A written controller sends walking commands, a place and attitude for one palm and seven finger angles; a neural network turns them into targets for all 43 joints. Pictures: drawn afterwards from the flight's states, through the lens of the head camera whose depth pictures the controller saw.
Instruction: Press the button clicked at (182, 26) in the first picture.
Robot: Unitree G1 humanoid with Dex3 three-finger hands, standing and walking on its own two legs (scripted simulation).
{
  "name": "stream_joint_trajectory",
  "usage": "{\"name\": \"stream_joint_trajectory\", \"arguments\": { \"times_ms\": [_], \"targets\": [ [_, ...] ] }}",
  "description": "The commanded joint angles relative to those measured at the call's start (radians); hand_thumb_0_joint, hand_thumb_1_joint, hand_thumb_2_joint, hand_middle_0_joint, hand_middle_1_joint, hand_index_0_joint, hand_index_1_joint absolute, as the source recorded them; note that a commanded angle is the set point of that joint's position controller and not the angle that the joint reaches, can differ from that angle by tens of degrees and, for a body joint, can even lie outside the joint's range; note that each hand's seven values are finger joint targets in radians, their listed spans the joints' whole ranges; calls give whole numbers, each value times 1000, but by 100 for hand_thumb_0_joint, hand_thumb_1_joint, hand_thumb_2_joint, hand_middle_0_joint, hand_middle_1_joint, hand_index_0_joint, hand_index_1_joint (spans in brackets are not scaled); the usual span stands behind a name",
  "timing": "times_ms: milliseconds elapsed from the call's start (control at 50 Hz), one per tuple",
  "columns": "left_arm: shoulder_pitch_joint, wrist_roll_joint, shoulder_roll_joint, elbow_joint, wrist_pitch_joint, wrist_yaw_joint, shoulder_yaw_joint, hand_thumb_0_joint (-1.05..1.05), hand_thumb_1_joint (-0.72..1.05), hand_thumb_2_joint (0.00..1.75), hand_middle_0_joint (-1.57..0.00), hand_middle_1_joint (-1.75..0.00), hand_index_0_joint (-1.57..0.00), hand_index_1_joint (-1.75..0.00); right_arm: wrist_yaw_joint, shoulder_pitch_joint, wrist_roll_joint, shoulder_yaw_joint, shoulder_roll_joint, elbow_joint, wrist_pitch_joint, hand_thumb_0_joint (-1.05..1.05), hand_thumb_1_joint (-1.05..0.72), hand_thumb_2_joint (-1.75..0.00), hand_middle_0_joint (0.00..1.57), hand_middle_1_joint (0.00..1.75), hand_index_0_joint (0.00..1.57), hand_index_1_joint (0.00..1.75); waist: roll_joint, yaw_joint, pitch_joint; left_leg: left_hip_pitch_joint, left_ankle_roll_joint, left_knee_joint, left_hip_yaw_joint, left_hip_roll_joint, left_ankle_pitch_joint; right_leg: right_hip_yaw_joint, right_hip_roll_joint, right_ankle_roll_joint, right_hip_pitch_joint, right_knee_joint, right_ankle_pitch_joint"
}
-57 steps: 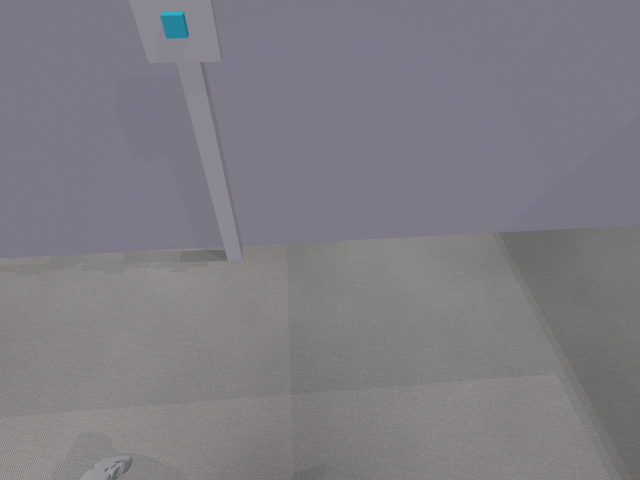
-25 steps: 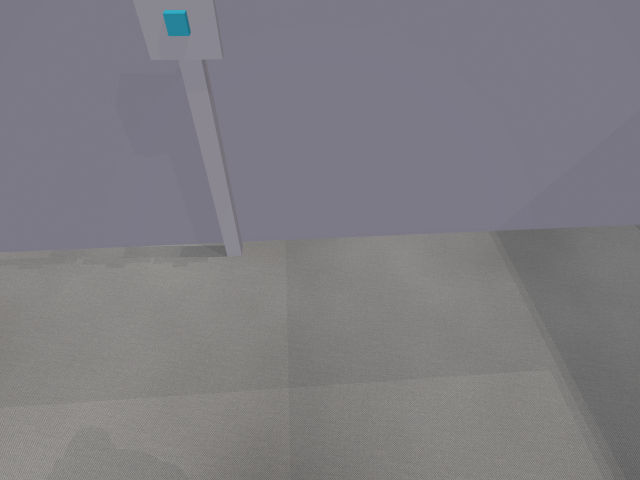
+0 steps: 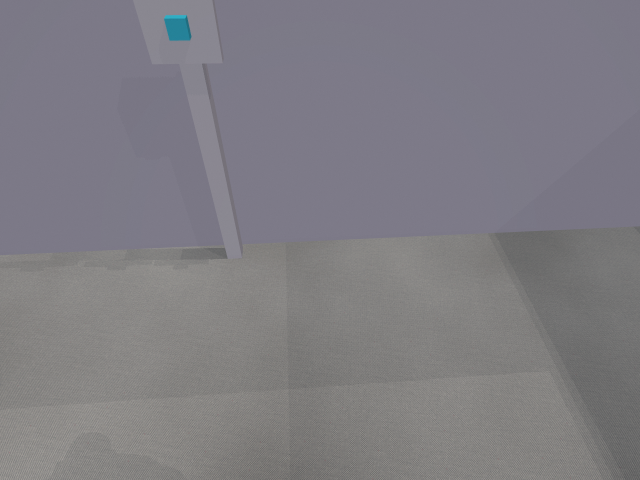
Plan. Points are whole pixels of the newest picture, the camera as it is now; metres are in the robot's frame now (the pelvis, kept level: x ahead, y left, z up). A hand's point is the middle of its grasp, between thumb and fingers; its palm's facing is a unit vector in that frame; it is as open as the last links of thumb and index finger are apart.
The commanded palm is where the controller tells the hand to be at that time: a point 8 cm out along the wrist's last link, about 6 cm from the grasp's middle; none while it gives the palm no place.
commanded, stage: look at it before walking up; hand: left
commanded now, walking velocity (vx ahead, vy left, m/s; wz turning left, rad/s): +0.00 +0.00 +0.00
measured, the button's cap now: (178, 27) +1.03 +0.41 +0.14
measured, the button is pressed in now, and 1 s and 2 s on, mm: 0 0 0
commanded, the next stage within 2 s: walk to a spot facing it in 0.30 s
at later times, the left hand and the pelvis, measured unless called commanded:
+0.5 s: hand out of the picture +0.07 +0.24 -0.16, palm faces -0.01 -0.95 -0.32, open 7.4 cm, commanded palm none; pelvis +0.01 +0.00 +0.00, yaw +1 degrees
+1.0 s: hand out of the picture +0.11 +0.28 -0.18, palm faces +0.24 -0.96 -0.16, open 7.4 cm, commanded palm none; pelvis +0.13 +0.09 +0.00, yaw +13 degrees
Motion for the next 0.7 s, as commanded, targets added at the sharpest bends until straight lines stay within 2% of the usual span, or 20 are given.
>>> {"name": "stream_joint_trajectory", "arguments": {
  "times_ms": [0, 60, 200, 320, 380, 400, 420, 440, 460, 480, 500, 520, 540, 560, 600, 640, 660, 680],
  "targets": [
    [-45, 1, 207, -61, -27, 17, 38, 0, 90, 90, -20, -30, -20, -30, -14, -43, 4, -41, -203, -67, -25, 0, -90, -90, 20, 30, 20, 30, -8, -1, -59, 14, 38, -69, -96, 106, 86, 112, -115, -28, 3, -84, 49],
    [-45, 1, 208, -59, -25, 17, 38, 0, 90, 90, -20, -30, -20, -30, -14, -45, 5, -40, -202, -65, -24, 0, -90, -90, 20, 30, 20, 30, 6, 1, -55, 7, 38, -74, -98, 108, 79, 108, -113, -26, 8, -83, 43],
    [-38, 2, 208, -55, -25, 16, 38, 0, 90, 90, -20, -30, -20, -30, -13, -44, 5, -39, -202, -63, -22, 0, -90, -90, 20, 30, 20, 30, -11, 2, -35, 6, 37, -79, -95, 105, 53, 112, -115, -25, -9, -99, 10],
    [-36, 1, 208, -52, -26, 16, 36, 0, 90, 90, -20, -30, -20, -30, -14, -45, 5, -39, -206, -61, -24, 0, -90, -90, 20, 30, 20, 30, 1, 0, -63, 26, 37, -75, -95, 109, 85, 112, -114, -27, 4, -91, 51],
    [-38, 1, 207, -53, -26, 16, 37, 0, 90, 90, -20, -30, -20, -30, -14, -47, 5, -39, -205, -60, -24, 0, -90, -90, 20, 30, 20, 30, 6, 1, -54, 23, 36, -77, -93, 110, 90, 109, -114, -26, 4, -90, 61],
    [-4, -1, 145, -36, -19, 19, 25, 0, 90, 90, -20, -30, -20, -30, -11, -22, 2, -23, -140, -48, -17, 0, -90, -90, 20, 30, 20, 30, -3, 1, -78, 20, 30, -65, -87, 105, 69, 95, -119, -14, 22, -88, 22],
    [27, 1, 97, -25, -9, 22, 16, 0, 90, 90, -20, -30, -20, -30, -8, 12, -2, -11, -85, -40, -5, 0, -90, -90, 20, 30, 20, 30, -8, 1, -72, -5, 22, -48, -79, 94, 16, 88, -117, -5, 25, -77, -62],
    [57, 4, 93, -23, 0, 21, 18, 0, 90, 90, -20, -30, -20, -30, -5, 35, -5, -10, -72, -41, 4, 0, -90, -90, 20, 30, 20, 30, -19, 9, -58, -47, 26, -30, -80, 82, -86, 95, -116, -5, 23, -78, -187],
    [73, 7, 103, -25, 5, 18, 25, 0, 90, 90, -20, -30, -20, -30, -3, 34, -9, -13, -72, -47, 10, 0, -90, -90, 20, 30, 20, 30, -34, 15, -18, -113, 29, -12, -79, 65, -185, 114, -126, -12, 11, -96, -292],
    [90, 10, 126, -31, 9, 15, 35, 0, 90, 90, -20, -30, -20, -30, -1, 38, -11, -14, -68, -57, 16, 0, -90, -90, 20, 30, 20, 30, -82, 25, 20, -196, 26, 34, -61, 37, -269, 147, -153, -28, 19, -127, -389],
    [119, 14, 149, -37, 12, 14, 49, 0, 90, 90, -20, -30, -20, -30, 0, 36, -13, -17, -60, -75, 22, 0, -90, -90, 20, 30, 20, 30, -153, 38, 44, -269, 21, 130, -16, 10, -302, 207, -214, -56, 26, -181, -486],
    [146, 16, 173, -48, 11, 17, 60, 0, 90, 90, -20, -30, -20, -30, 1, 36, -11, -23, -54, -94, 24, 0, -90, -90, 20, 30, 20, 30, -221, 48, 54, -315, 17, 264, 27, 1, -294, 289, -298, -97, 24, -247, -558],
    [172, 17, 179, -58, 6, 21, 67, 0, 90, 90, -20, -30, -20, -30, 5, 12, -9, -32, -63, -119, 25, 0, -90, -90, 20, 30, 20, 30, -230, 62, 79, -366, 21, 400, 26, 21, -315, 344, -359, -138, 17, -286, -565],
    [163, 19, 171, -65, -9, 23, 73, 0, 90, 90, -20, -30, -20, -30, 10, 7, -8, -40, -62, -131, 18, 0, -90, -90, 20, 30, 20, 30, -185, 49, 89, -404, 24, 481, 10, 51, -291, 340, -387, -161, 30, -286, -489],
    [135, 20, 157, -82, -29, 22, 77, 0, 90, 90, -20, -30, -20, -30, 24, 33, -4, -44, -34, -140, 9, 0, -90, -90, 20, 30, 20, 30, -114, 21, 77, -381, 21, 489, 27, 83, -262, 208, -373, -158, 38, -235, -318],
    [122, 24, 143, -94, -36, 19, 80, 0, 90, 90, -20, -30, -20, -30, 35, 62, 1, -46, 3, -148, 3, 0, -90, -90, 20, 30, 20, 30, -114, 4, 67, -302, 17, 376, 69, 85, -251, 90, -348, -132, 10, -189, -240],
    [115, 23, 136, -95, -36, 18, 81, 0, 90, 90, -20, -30, -20, -30, 36, 98, 0, -45, 20, -143, 0, 0, -90, -90, 20, 30, 20, 30, -128, -13, 69, -235, 15, 313, 100, 76, -216, 40, -334, -114, -31, -159, -230],
    [115, 21, 122, -92, -34, 17, 84, 0, 90, 90, -20, -30, -20, -30, 34, 148, -2, -46, 31, -129, -3, 0, -90, -90, 20, 30, 20, 30, -110, -33, 59, -135, 15, 248, 132, 57, -159, -3, -313, -94, -88, -114, -236]
  ]
}}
